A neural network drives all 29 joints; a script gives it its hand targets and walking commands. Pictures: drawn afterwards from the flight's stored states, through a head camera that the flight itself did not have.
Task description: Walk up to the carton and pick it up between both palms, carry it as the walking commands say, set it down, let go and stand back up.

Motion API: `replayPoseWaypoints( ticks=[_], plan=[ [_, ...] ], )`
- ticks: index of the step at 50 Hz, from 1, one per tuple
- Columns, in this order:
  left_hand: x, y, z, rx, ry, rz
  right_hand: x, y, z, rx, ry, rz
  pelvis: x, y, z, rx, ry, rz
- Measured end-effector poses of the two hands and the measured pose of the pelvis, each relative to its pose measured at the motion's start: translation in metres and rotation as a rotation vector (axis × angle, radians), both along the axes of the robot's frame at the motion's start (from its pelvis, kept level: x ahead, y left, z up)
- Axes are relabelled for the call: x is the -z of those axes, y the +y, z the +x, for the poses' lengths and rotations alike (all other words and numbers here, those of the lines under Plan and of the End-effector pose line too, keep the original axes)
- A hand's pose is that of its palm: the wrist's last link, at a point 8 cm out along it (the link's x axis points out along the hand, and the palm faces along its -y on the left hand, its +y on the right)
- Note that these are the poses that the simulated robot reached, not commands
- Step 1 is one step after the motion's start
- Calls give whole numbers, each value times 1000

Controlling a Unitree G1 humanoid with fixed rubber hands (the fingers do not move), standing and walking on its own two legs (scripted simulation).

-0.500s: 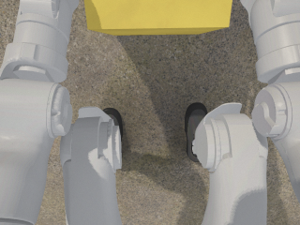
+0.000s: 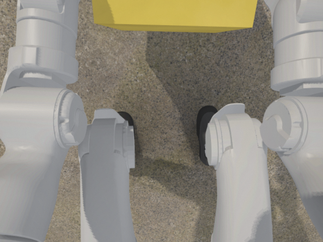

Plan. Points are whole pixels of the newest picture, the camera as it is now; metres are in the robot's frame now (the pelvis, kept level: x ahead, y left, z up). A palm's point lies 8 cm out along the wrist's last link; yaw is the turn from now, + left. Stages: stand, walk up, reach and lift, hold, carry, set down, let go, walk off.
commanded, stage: reach and lift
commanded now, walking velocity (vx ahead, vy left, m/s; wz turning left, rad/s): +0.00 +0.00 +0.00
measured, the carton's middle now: out of the picture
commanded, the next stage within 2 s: none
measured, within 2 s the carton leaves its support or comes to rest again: neither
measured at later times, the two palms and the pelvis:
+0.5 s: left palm out of the picture +0.57 +0.15 -0.09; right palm out of the picture +0.55 -0.17 -0.09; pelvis -0.02 +0.00 +0.04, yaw +0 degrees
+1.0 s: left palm out of the picture +0.54 +0.15 -0.02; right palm out of the picture +0.53 -0.17 -0.01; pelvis -0.03 +0.00 +0.09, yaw +0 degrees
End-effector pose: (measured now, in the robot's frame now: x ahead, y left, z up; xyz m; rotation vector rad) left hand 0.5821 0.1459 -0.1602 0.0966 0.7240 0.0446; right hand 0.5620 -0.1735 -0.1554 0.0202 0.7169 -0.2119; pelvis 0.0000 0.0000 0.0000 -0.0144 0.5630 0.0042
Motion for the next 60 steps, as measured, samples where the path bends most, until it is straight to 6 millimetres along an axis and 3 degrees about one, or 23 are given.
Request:
replayPoseWaypoints(
  ticks=[6,20,29,33,45,55,60],
  plan=[
    [-5,3,-9,-12,13,-4,-2,3,-9,0,12,12,-8,-2,-1,3,-2,10],
    [-73,10,-9,-29,-54,4,-69,10,-2,-12,-55,18,-31,-2,-16,-4,-56,5],
    [-74,3,-24,-3,-1,13,-69,3,-27,8,-2,12,-52,2,-17,-3,-45,4],
    [-82,1,-36,1,8,15,-81,1,-35,18,3,23,-59,2,-18,1,-64,6],
    [-143,5,-29,-29,-68,18,-138,5,-23,-12,-74,19,-76,-4,-33,-1,-107,19],
    [-146,9,-58,-31,-11,9,-145,9,-51,11,-21,35,-98,-3,-33,6,-124,15],
    [-161,10,-62,-21,-15,18,-161,11,-56,5,-25,25,-106,-1,-37,3,-143,13]
  ],
)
